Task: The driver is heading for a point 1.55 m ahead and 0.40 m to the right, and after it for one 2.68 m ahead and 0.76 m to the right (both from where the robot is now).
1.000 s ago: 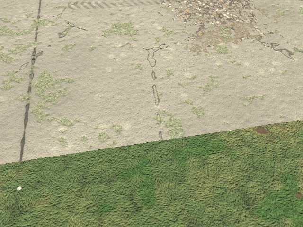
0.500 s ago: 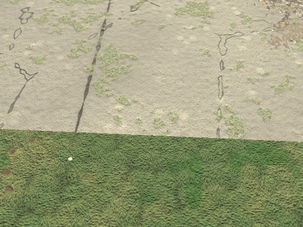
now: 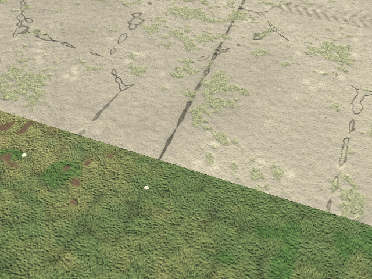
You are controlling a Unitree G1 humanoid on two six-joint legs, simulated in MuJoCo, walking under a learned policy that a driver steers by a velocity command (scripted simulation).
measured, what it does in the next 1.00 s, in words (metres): steps on the spot: right foot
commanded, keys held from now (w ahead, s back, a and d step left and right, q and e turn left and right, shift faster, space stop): no key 0.58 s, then w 0.42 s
